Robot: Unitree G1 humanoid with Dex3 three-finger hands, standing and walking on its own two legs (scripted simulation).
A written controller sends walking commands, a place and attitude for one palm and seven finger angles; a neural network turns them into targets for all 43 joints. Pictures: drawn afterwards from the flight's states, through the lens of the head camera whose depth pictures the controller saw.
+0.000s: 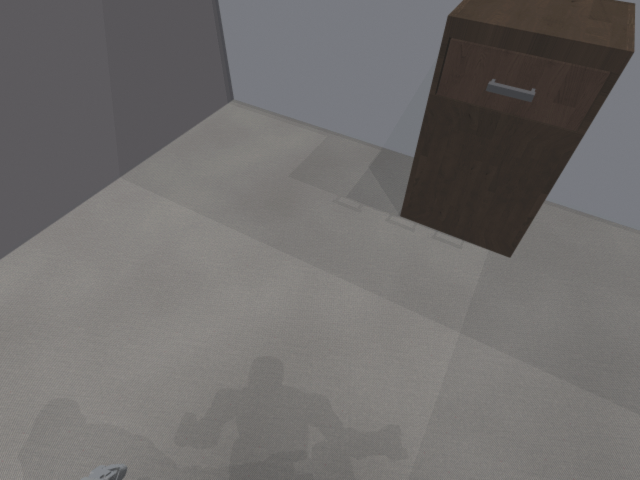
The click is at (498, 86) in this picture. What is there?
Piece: drawer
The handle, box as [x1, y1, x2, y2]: [486, 79, 535, 101]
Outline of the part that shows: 486,90 528,101 531,101 535,92 533,88 529,91 496,83 494,81 495,79 489,81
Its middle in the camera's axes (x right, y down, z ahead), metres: +0.58 -0.45 +1.17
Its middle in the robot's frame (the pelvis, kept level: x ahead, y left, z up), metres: +1.20 -0.52 -0.08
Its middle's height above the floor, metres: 0.69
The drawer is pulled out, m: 0.00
